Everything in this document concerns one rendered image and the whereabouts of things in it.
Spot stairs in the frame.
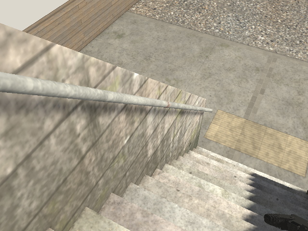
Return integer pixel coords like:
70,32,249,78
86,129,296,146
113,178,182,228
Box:
46,146,308,231

